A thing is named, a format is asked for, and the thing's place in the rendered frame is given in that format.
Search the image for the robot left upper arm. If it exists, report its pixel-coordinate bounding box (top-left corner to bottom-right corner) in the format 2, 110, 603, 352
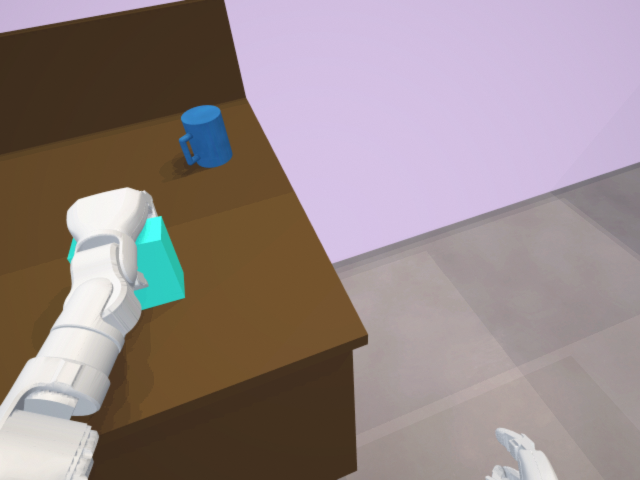
0, 409, 99, 480

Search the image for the robot left hand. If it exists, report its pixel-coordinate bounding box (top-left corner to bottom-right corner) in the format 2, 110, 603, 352
67, 187, 158, 291

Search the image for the table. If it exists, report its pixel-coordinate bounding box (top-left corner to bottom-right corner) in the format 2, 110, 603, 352
0, 0, 368, 480

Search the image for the sponge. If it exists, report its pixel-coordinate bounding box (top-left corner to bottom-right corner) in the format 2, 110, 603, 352
67, 216, 185, 310

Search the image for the robot right hand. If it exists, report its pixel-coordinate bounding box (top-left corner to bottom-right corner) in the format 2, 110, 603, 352
485, 428, 558, 480

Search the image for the robot left forearm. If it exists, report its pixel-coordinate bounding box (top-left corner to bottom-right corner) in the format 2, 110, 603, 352
0, 229, 142, 429

